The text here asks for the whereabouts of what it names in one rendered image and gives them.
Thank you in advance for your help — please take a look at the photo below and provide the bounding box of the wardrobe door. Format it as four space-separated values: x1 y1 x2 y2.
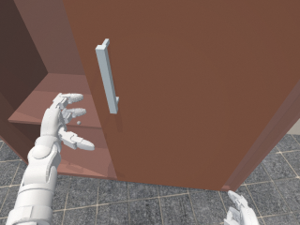
62 0 300 191
224 80 300 186

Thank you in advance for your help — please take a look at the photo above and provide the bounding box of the robot left forearm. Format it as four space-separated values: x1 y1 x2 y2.
6 135 62 225

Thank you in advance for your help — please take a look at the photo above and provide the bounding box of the right robot hand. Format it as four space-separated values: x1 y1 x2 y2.
223 190 260 225

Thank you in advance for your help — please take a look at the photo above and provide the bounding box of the handle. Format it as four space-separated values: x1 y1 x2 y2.
95 38 119 114

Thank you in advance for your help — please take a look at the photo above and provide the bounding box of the left robot hand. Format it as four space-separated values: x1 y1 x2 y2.
40 93 95 151

